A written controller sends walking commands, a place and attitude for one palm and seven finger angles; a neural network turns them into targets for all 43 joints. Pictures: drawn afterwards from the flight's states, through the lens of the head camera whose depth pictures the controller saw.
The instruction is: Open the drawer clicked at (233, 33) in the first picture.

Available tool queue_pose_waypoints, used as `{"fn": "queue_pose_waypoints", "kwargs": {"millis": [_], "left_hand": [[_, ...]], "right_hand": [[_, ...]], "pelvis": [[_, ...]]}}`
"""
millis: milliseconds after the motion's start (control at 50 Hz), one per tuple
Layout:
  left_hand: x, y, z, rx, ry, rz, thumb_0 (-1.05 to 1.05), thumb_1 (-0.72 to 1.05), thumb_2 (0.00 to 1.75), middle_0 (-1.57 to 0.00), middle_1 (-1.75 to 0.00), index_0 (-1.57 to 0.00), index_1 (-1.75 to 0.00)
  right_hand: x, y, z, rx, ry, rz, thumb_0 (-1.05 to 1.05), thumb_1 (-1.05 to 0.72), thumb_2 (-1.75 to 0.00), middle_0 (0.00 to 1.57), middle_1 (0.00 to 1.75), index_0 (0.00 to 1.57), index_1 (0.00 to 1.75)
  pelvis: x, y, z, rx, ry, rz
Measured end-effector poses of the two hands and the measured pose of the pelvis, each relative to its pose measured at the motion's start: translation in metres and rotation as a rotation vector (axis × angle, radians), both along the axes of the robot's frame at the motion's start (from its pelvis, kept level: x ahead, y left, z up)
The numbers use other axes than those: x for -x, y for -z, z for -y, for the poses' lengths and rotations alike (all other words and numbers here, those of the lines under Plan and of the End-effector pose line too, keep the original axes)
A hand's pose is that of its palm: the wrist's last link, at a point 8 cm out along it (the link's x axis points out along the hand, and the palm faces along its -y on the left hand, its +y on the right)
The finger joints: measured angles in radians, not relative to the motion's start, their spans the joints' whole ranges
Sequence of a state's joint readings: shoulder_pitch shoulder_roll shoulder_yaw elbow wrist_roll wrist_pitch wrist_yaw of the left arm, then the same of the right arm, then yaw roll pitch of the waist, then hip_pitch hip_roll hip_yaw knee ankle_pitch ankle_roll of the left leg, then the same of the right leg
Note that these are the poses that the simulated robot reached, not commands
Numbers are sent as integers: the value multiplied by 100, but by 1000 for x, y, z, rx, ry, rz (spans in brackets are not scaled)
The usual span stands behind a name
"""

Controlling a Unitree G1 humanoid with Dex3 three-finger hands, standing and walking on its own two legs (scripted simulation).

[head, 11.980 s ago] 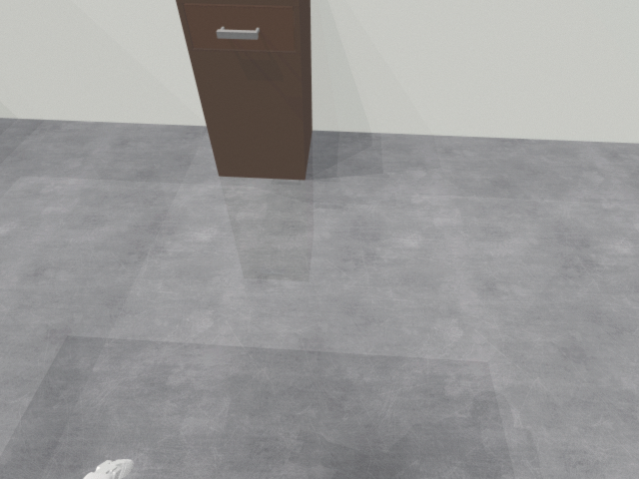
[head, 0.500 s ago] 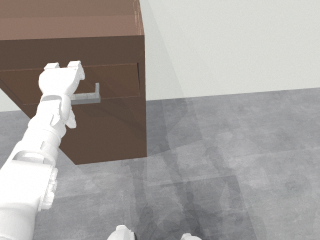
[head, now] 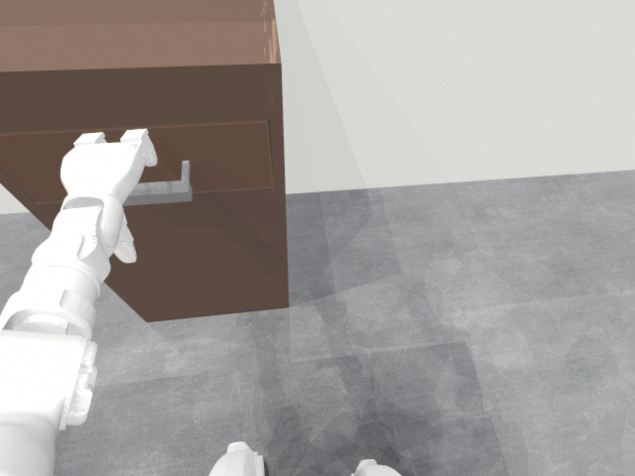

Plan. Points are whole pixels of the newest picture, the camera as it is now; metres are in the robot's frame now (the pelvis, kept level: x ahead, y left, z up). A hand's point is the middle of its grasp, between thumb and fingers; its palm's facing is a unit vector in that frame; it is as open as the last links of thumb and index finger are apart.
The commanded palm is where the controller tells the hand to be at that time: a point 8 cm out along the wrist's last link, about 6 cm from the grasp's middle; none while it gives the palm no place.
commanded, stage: lower the fingers behind the handle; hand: left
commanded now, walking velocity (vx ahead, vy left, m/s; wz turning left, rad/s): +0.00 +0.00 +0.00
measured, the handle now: (141, 182) +0.54 +0.23 -0.02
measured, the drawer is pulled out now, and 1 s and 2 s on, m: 0.00 0.00 0.00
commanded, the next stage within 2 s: close the thumb around the handle in 1.36 s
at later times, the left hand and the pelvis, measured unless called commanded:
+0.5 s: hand (133, 210) +0.49 +0.23 -0.01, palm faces -0.08 -0.04 -1.00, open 13.8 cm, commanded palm +0.48 +0.23 +0.04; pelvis -0.01 +0.01 -0.02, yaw -1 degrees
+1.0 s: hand (143, 219) +0.49 +0.23 -0.04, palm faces -0.06 -0.02 -1.00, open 13.8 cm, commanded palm +0.48 +0.22 +0.01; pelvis -0.02 +0.01 -0.04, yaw -1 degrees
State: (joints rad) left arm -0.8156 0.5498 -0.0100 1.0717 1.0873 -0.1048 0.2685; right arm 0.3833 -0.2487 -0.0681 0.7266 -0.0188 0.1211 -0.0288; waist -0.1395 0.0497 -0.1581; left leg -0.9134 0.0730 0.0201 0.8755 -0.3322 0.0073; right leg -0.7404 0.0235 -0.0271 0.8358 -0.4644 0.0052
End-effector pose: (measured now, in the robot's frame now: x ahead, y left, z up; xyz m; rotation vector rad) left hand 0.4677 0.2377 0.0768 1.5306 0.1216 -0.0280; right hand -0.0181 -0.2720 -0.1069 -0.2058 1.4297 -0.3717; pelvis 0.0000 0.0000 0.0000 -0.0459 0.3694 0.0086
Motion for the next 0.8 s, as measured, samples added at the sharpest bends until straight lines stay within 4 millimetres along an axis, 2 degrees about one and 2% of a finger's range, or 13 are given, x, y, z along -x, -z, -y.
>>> {"fn": "queue_pose_waypoints", "kwargs": {"millis": [220, 440, 800], "left_hand": [[-4, 19, 0, -3, -24, 30, 0, -49, 30, -32, -120, -32, -120], [-1, 29, 3, -1, -14, 7, 0, -49, 30, -32, -120, -32, -120], [-4, 56, 3, -10, -21, 27, 0, -49, 30, -32, -120, -32, -120]], "right_hand": [[-3, 9, -7, -11, 3, 0, 1, -90, -90, 21, 30, 20, 30], [-3, 15, -18, -25, -1, 7, 1, -90, -90, 21, 30, 20, 30], [21, 26, -16, 3, 6, -38, 1, -90, -90, 21, 30, 20, 30]], "pelvis": [[1, 9, -5, 6, 9, -31], [4, 12, -9, 10, 9, -36], [15, 30, -11, 22, 13, -82]]}}
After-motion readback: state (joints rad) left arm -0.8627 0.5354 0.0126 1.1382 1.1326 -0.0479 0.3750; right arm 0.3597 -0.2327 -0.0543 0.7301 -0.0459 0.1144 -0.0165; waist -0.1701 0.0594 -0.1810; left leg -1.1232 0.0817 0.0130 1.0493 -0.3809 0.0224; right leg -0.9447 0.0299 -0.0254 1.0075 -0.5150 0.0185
